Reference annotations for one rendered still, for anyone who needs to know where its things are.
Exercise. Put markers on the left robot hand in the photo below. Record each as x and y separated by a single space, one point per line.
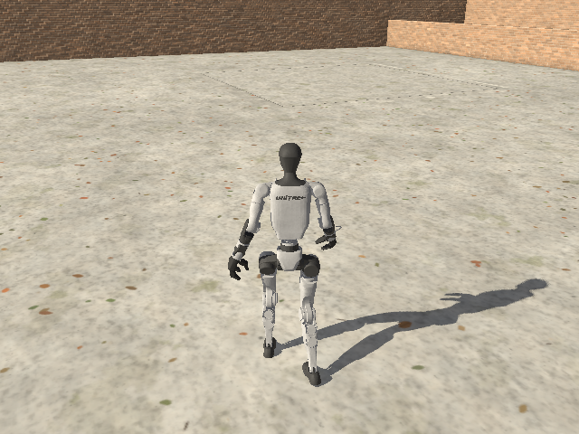
232 266

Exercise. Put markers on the robot torso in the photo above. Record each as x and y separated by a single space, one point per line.
290 209

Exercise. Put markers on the robot left forearm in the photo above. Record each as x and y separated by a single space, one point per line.
243 242

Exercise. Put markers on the robot right forearm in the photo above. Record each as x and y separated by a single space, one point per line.
330 232

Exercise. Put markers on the robot right upper arm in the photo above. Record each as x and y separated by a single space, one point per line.
318 191

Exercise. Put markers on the right robot hand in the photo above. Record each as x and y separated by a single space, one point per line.
327 246

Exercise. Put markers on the left robot thigh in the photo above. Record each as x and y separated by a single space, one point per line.
268 270

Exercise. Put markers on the robot left upper arm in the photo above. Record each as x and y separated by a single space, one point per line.
261 191

